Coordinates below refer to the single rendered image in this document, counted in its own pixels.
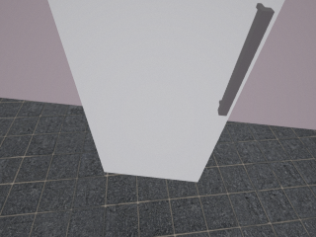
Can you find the fridge door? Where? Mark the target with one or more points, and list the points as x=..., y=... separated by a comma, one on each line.
x=150, y=75

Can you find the handle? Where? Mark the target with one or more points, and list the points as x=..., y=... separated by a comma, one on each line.
x=254, y=37

